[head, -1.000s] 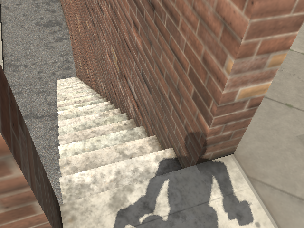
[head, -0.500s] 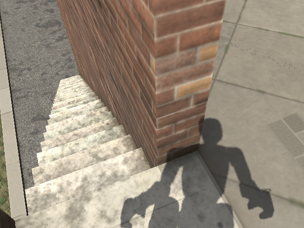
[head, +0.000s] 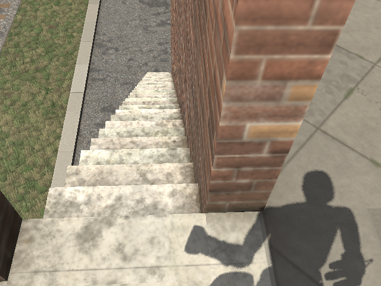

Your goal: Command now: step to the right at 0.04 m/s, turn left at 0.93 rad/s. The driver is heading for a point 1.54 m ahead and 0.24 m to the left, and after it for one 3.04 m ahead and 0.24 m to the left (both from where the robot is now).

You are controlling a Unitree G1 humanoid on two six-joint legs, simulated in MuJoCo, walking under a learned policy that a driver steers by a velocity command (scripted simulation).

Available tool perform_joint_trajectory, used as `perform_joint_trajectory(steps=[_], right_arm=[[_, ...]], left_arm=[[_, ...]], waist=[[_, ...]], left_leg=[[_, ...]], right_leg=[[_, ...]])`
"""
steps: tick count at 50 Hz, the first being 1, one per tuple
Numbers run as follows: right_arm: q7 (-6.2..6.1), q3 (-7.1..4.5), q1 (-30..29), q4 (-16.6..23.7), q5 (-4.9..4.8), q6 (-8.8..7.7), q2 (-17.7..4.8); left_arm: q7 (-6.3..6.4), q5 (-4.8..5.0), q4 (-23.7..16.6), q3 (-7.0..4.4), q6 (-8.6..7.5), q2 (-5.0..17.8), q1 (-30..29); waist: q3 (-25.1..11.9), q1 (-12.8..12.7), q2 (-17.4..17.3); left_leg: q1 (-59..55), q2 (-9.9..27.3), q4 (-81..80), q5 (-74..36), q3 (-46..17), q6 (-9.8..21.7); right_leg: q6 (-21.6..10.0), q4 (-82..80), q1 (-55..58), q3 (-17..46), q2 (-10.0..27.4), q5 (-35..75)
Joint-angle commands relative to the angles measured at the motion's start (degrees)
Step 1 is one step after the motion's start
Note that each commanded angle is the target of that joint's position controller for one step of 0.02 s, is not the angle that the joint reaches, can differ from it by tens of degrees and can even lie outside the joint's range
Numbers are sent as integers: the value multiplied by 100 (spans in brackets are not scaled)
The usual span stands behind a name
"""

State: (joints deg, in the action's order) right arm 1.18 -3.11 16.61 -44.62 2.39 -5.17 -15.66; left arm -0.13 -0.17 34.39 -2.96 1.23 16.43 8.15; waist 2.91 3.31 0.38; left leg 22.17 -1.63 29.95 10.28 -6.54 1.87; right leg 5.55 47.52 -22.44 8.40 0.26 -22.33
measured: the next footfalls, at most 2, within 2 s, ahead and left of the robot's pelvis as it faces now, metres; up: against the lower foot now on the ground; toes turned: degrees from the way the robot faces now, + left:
right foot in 0.04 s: +0.01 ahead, -0.18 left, +0.00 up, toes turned +8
left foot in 0.62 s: +0.03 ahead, +0.19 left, +0.00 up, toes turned +38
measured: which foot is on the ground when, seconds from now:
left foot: down 0.00-0.06, up 0.08-0.60, down 0.62-1.00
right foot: up 0.00-0.02, down 0.04-0.64, up 0.66-1.00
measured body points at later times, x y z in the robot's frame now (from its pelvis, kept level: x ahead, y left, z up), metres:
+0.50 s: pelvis +0.03 -0.03 +0.00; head +0.04 -0.04 +0.45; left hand -0.10 +0.24 -0.10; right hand +0.25 -0.18 -0.13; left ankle -0.04 +0.15 -0.66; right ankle -0.03 -0.19 -0.74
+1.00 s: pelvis +0.13 +0.15 +0.00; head +0.15 +0.15 +0.45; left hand +0.17 +0.44 -0.10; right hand +0.34 -0.06 -0.11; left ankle +0.00 +0.16 -0.74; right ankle +0.30 +0.11 -0.70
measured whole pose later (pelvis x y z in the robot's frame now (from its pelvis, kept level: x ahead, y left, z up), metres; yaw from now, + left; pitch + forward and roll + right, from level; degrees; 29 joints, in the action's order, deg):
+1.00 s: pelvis +0.13 +0.15 +0.00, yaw +25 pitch +0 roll +1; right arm -1.9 -2.4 14.8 -45.3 4.4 -5.7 -16.6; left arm -6.4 0.0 43.6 -1.9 -5.0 14.5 7.0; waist 1.2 -0.8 0.5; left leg -1.9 -0.8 18.0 20.3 13.9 1.9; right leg 0.8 41.7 -33.7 -2.8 1.3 -4.5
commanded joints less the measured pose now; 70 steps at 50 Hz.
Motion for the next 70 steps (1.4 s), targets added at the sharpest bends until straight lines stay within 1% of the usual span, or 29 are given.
perform_joint_trajectory(steps=[1,3,4,5,8,13,21,22,26,27,28,31,33,35,37,40,46,48,51,53,55,57,58,60,61,63,64,65,70], right_arm=[[122,-383,-380,853,-143,139,-1128],[212,7,268,876,-28,338,-97],[155,146,719,1175,-55,451,175],[202,118,69,997,11,591,-225],[162,-194,301,527,-7,621,-965],[512,45,-106,543,-210,741,-471],[744,234,-124,420,-116,937,-153],[496,-212,-1528,966,-223,963,-1089],[518,-66,-2379,1209,29,767,-436],[515,-9,-2182,1181,100,729,-176],[454,137,-1391,947,67,322,315],[315,-288,107,305,-165,-190,-727],[-7,-416,1991,12,14,-218,-1571],[3,-440,1912,-312,126,-302,-1346],[46,-228,634,-168,-176,-299,-862],[5,-15,-775,354,4,-233,-543],[-458,-180,-639,357,8,-215,-1206],[-384,-226,-335,284,279,-97,-1277],[-338,-312,-301,416,191,-64,-1305],[-222,-201,-765,783,111,54,-1011],[-36,21,-188,1293,238,87,-344],[-163,-28,-1111,1332,-46,195,-761],[-350,-79,-930,1168,-691,438,-710],[-375,-120,-325,687,-551,644,-894],[-241,-73,601,1010,534,465,-763],[-129,-101,877,632,243,505,-701],[-325,-23,-906,1084,-226,666,-372],[-203,36,144,785,-36,618,-454],[-198,-9,255,533,-175,439,-546]], left_arm=[[-169,211,-35,-241,-158,341,872],[-277,159,9,-446,-535,892,1239],[-156,-135,-130,-523,-825,1562,1209],[23,-361,46,-463,-958,1203,1262],[36,99,-389,-358,-1090,696,-460],[311,-342,-3,-356,-1110,762,984],[345,-499,590,-524,-1015,1183,1811],[59,40,571,-382,-564,836,1418],[95,-223,881,-334,-386,808,1797],[152,-221,1002,-338,-408,972,1882],[36,-622,843,-20,-534,253,1970],[-65,-537,861,-134,-539,1033,763],[-306,-424,544,228,-672,-207,1535],[-441,-78,323,75,-947,179,-41],[-346,-244,468,-66,-866,435,298],[-480,-188,758,-17,-652,-47,988],[-714,-33,625,-15,-698,109,-87],[-693,67,784,55,-628,46,322],[-411,21,1105,-30,-691,378,801],[-112,0,1555,-183,-907,727,1765],[148,-277,1611,-396,-890,1545,2720],[35,-293,1273,-525,-929,1211,1442],[-217,334,923,-286,-267,984,311],[-345,201,507,-216,325,634,29],[-352,-312,389,-165,-295,588,153],[-244,-387,352,-384,-710,1129,-175],[-130,-234,522,-544,-248,1154,290],[-104,-328,393,-344,-571,799,690],[-118,-156,-91,-366,-490,649,464]], waist=[[-555,-302,-700],[-984,-380,312],[-986,-47,1726],[-300,-341,936],[-540,107,723],[-69,-608,438],[108,-715,633],[-525,-953,1096],[1152,-1237,1089],[1003,-1075,949],[479,-653,696],[-461,488,131],[-2749,477,-1694],[-488,805,-1005],[-257,-103,-867],[-188,-878,-570],[-389,-627,-410],[-244,-696,-432],[-140,-748,-436],[-562,-1173,22],[-2939,-968,1463],[-709,-969,32],[-446,-170,102],[-578,-132,39],[-1032,473,303],[-655,420,276],[-271,-282,84],[-1239,-193,115],[-740,-206,493]], left_leg=[[-383,575,-545,-109,-1174,893],[568,-221,891,452,-860,152],[2452,-815,1984,2727,-442,-723],[3103,5,2773,2015,-740,-931],[1897,26,4241,733,-140,-1167],[2505,461,5274,379,-234,-1482],[2249,1036,3770,313,-133,-1729],[1601,695,3078,629,1077,-739],[1707,653,1558,808,1433,-32],[1498,525,1222,1288,1480,155],[788,653,1320,1662,832,338],[-2167,-158,-229,-519,1123,581],[-6359,1804,-55,-2764,-2159,1799],[-4351,2192,-586,-3786,-1438,1510],[-2327,1963,-713,-3337,-177,1314],[-400,1907,-1840,-2820,481,1203],[-1655,1267,-1562,-4034,1856,628],[-2028,1740,-1262,-5074,1742,576],[-2358,1761,-543,-5274,1885,165],[-1438,1390,893,-4903,1933,-350],[1097,-526,4916,3751,666,-1683],[1905,127,5081,2852,-586,-1166],[1937,-293,4287,1863,156,-498],[760,-197,3445,1363,-97,-359],[-431,143,3114,1705,5,-471],[-1206,-50,2661,1351,451,-627],[204,-155,1873,1333,373,-601],[-566,76,1817,1166,-5,-771],[-1408,-158,-732,483,255,-309]], right_leg=[[-187,-2461,1362,-981,-599,1063],[-1754,-2466,2560,65,896,4077],[-3671,-2440,3290,2578,3248,6612],[-3155,-3242,3020,2669,3396,5466],[-1637,-2886,2017,61,1660,4544],[-1762,-2853,2661,-972,2005,4936],[-1794,-3072,3149,-1772,2535,5504],[-966,-3863,2280,-1750,1734,-1691],[-1074,-4287,2181,-2078,1842,-547],[-1112,-3886,2400,-2171,1985,658],[-1751,-4280,2769,-1417,2986,1573],[-1448,-1955,1742,-2390,1976,2909],[-603,1516,-1677,-1980,303,-1095],[-675,2851,-2978,-569,466,-767],[-827,3038,-2016,-676,898,-485],[-988,2853,-671,-627,624,339],[-529,-155,-686,-1221,222,1834],[-419,-654,-677,-980,172,2025],[-456,-1161,-488,-1217,-207,1860],[-1063,-1866,1189,-1018,-426,3335],[-3898,-2342,4502,2895,1747,5861],[-2593,-2955,2058,2444,1332,2309],[-2369,-2935,1649,2125,622,3208],[-2066,-3204,374,1575,399,2757],[-2166,-3882,-707,1819,384,1234],[-1872,-4061,-1558,1708,157,394],[-1776,-3215,-255,1863,254,1286],[-1771,-3669,-253,2076,463,-62],[-1590,-3328,-278,2673,381,-532]])
Keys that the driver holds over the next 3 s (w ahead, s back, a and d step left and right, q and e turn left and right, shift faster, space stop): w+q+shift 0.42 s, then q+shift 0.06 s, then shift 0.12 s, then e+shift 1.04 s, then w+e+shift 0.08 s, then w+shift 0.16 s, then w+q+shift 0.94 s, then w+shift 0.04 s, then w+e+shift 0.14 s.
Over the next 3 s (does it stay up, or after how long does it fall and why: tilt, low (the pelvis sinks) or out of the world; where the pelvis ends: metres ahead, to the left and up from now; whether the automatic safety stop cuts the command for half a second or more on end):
stays up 0.90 0.35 -0.22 its command is cut before an obstacle after 1.7 s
